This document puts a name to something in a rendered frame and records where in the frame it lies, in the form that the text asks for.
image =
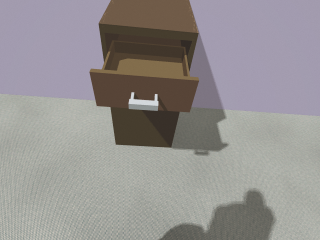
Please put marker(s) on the handle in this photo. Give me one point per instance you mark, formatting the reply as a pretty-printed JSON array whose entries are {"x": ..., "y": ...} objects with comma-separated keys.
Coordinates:
[{"x": 138, "y": 104}]

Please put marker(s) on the drawer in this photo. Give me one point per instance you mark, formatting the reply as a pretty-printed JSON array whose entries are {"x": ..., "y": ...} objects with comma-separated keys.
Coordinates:
[{"x": 145, "y": 69}]

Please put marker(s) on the cabinet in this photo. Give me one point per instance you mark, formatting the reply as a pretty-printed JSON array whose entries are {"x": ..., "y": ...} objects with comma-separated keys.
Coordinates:
[{"x": 160, "y": 22}]

